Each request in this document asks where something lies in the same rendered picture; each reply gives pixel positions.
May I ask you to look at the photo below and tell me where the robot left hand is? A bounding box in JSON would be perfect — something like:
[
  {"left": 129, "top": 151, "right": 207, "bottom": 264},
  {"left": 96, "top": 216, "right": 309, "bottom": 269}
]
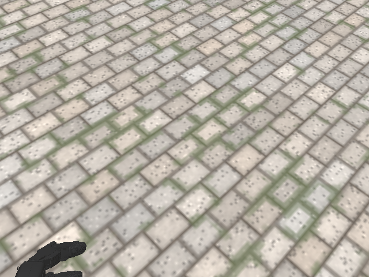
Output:
[{"left": 15, "top": 241, "right": 86, "bottom": 277}]

